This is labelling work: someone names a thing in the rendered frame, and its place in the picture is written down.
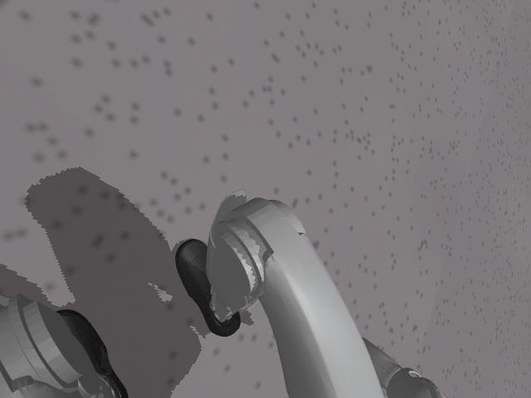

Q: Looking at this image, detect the right robot arm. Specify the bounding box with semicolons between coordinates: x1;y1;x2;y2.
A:
387;367;447;398

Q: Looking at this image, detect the left robot foot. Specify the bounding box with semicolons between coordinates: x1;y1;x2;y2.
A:
56;309;129;398

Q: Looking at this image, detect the right robot foot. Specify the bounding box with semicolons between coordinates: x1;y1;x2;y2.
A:
175;239;241;337

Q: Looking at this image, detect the right robot hand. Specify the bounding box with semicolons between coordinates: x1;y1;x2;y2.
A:
363;337;402;396

